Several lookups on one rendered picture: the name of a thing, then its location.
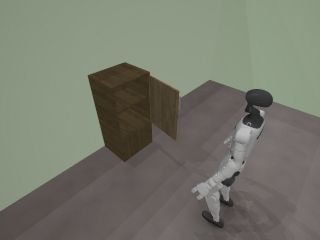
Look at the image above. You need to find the right robot upper arm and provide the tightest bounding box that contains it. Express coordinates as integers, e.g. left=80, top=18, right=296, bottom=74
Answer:
left=259, top=110, right=265, bottom=118

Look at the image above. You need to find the left robot upper arm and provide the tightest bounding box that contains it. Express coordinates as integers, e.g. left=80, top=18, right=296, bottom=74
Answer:
left=226, top=127, right=251, bottom=172

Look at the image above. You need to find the handle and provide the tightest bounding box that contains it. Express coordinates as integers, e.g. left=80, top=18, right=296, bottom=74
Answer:
left=178, top=95, right=181, bottom=110

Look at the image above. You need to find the robot left forearm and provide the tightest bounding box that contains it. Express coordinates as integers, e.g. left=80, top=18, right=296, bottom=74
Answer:
left=205, top=162, right=237, bottom=190

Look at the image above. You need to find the left robot hand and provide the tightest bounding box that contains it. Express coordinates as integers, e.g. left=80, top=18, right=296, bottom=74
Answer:
left=191, top=182, right=210, bottom=200

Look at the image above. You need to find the cupboard door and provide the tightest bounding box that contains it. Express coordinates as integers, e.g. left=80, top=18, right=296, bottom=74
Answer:
left=148, top=75, right=180, bottom=140

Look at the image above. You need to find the robot torso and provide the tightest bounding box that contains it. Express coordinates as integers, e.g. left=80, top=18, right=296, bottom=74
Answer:
left=226, top=113, right=265, bottom=177

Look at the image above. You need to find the humanoid robot head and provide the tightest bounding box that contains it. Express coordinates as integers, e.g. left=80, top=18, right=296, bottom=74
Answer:
left=242, top=89, right=273, bottom=129

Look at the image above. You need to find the right robot hand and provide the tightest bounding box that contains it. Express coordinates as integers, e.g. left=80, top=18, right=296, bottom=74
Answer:
left=223, top=135, right=233, bottom=148

